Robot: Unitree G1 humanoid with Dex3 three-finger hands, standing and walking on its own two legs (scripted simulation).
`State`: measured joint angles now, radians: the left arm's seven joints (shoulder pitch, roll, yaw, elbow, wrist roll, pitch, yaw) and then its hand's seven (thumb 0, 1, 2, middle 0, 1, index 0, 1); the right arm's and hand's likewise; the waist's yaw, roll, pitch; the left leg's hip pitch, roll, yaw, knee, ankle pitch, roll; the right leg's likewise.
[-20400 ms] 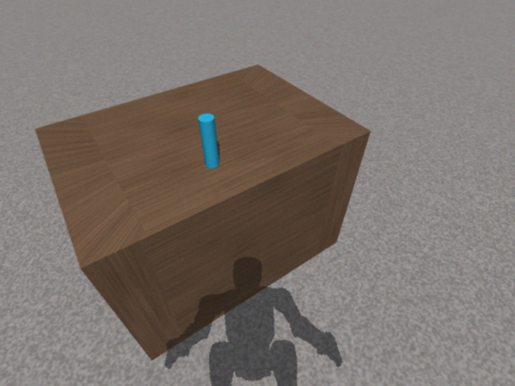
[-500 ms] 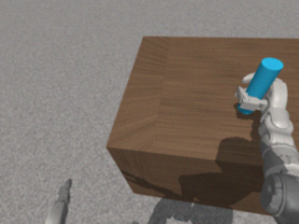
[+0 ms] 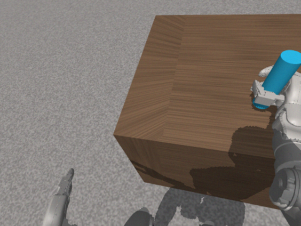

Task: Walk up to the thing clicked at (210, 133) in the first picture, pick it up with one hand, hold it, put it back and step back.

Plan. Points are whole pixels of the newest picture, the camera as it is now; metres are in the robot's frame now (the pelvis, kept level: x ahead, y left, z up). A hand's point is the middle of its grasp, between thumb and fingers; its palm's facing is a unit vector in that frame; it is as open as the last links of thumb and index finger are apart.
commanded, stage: lower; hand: right
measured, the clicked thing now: (274, 83) +0.51 -0.22 +0.09
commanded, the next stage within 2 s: loosen in 0.72 s
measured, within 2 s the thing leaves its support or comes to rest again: rests again in 0.58 s
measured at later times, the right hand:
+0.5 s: hand (259, 93) +0.52 -0.20 +0.03, palm faces +0.19 +0.98 +0.02, open 5.7 cm
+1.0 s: hand (256, 96) +0.52 -0.20 +0.02, palm faces +0.19 +0.98 +0.01, open 5.6 cm
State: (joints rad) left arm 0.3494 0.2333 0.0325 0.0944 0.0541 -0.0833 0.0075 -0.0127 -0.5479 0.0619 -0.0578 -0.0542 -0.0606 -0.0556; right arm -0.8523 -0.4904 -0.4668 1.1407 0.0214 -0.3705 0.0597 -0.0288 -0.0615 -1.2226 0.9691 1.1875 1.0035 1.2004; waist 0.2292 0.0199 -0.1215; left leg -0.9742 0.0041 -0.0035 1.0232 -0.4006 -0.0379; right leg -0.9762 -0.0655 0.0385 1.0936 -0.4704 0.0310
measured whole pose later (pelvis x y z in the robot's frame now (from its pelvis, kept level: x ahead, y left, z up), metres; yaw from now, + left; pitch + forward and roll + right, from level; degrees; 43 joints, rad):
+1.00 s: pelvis +0.00 +0.00 -0.03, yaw +0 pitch +24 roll +3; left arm 0.37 0.25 0.05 -0.04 0.07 -0.02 -0.01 -0.01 -0.52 0.04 -0.06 -0.05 -0.07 -0.05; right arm -0.85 -0.52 -0.50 1.17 -0.01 -0.43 0.05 -0.03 -0.10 -1.09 0.99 1.11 1.02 1.12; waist 0.27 0.01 -0.15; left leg -1.12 0.00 0.01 1.16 -0.46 -0.04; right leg -1.13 -0.07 0.06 1.24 -0.53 0.03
